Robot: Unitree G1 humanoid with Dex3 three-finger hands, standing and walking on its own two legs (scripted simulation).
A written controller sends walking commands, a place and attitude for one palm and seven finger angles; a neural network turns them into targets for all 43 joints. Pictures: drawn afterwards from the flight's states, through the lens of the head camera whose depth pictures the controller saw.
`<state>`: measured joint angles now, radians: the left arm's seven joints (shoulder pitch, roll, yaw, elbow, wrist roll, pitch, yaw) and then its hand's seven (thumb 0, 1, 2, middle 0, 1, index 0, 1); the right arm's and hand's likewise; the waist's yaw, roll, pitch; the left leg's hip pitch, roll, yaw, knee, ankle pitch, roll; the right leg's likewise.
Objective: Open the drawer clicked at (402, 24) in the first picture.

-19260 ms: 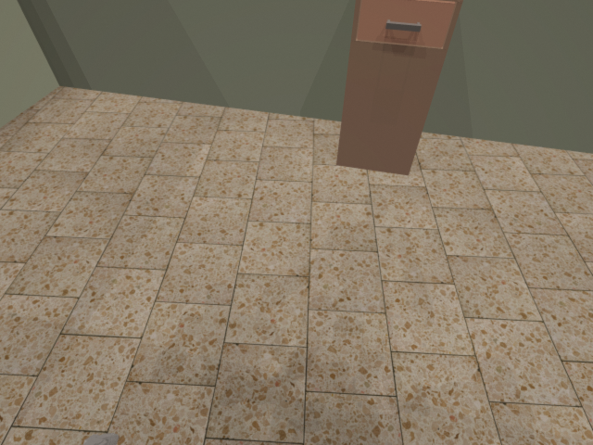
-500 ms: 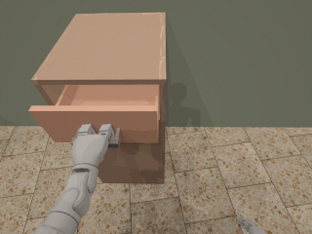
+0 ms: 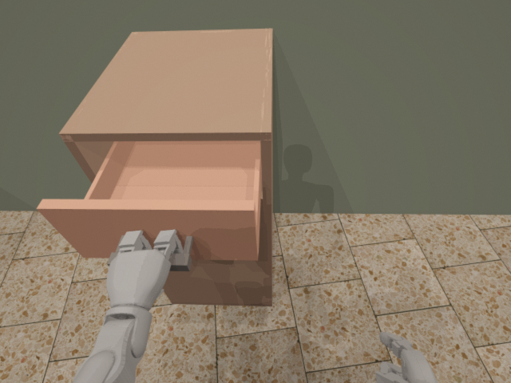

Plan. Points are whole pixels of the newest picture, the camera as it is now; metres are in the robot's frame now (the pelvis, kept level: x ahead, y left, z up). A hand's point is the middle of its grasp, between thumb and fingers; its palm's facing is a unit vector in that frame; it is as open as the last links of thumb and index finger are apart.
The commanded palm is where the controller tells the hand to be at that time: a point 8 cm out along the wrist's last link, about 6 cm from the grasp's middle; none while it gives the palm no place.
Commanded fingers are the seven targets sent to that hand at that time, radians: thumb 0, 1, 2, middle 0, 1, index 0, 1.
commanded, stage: pull the drawer open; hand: left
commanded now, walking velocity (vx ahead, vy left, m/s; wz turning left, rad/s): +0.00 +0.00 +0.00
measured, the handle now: (153, 251) +0.33 +0.19 +0.02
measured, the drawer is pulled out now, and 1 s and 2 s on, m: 0.16 0.28 0.30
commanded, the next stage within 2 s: open the thumb to release the handle in 1.46 s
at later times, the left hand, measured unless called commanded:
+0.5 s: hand (145, 323) +0.22 +0.18 +0.00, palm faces +0.03 -0.14 -0.99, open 5.5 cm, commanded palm +0.17 +0.20 +0.05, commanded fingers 0.00 0.90 0.90 -0.40 -1.35 -0.40 -1.35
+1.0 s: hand (132, 370) +0.16 +0.18 +0.00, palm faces +0.02 -0.13 -0.99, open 5.6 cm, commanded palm +0.11 +0.19 +0.05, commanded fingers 0.00 0.90 0.90 -0.40 -1.35 -0.40 -1.35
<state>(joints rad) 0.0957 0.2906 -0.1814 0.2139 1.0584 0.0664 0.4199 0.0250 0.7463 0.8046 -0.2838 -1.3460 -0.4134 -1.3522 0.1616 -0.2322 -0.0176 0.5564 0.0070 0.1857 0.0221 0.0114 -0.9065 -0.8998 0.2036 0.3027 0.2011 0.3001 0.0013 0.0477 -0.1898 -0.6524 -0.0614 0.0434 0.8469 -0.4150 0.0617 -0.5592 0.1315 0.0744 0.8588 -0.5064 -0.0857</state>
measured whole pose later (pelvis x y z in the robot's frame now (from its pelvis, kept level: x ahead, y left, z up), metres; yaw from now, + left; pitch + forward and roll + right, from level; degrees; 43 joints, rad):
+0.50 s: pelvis -0.01 -0.01 -0.01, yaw +0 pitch +11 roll +1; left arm 0.33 0.30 -0.17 0.02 1.05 0.03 0.44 0.02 0.73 0.79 -0.30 -1.35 -0.41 -1.35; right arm 0.13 -0.23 0.00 0.52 -0.01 0.18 0.05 0.01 -0.91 -0.90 0.20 0.30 0.20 0.30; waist 0.02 0.05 -0.18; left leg -0.66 -0.06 0.04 0.89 -0.43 0.05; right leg -0.57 0.13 0.07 0.91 -0.53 -0.10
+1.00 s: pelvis -0.02 -0.02 -0.02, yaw +1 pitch +12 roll +2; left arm 0.55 0.33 -0.12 -0.12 1.05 -0.05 0.46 0.02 0.73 0.78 -0.31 -1.35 -0.41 -1.35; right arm 0.14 -0.24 0.00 0.49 -0.03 0.17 0.07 0.01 -0.91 -0.90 0.20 0.30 0.20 0.30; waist 0.05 0.06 -0.18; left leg -0.72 -0.06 0.04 0.95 -0.44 0.04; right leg -0.63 0.14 0.05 0.99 -0.55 -0.11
